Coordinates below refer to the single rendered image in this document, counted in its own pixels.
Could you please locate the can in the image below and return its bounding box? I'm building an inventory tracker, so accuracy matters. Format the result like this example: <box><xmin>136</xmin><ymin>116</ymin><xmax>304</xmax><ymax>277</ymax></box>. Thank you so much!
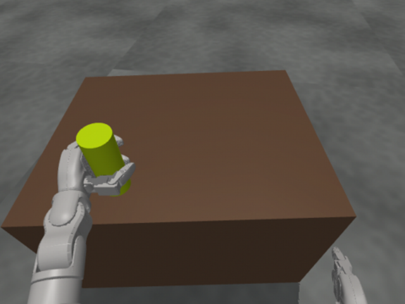
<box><xmin>76</xmin><ymin>123</ymin><xmax>131</xmax><ymax>196</ymax></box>

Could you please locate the right robot hand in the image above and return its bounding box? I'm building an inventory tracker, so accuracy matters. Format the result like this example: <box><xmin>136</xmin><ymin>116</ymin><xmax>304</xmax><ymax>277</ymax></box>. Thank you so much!
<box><xmin>332</xmin><ymin>247</ymin><xmax>368</xmax><ymax>304</ymax></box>

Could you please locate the left robot hand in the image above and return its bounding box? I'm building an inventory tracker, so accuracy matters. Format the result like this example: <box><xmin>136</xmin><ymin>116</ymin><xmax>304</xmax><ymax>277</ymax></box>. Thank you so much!
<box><xmin>58</xmin><ymin>135</ymin><xmax>135</xmax><ymax>198</ymax></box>

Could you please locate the left robot arm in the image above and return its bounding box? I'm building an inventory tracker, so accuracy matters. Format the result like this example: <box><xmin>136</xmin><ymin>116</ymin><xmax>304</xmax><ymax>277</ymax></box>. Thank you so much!
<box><xmin>27</xmin><ymin>190</ymin><xmax>92</xmax><ymax>304</ymax></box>

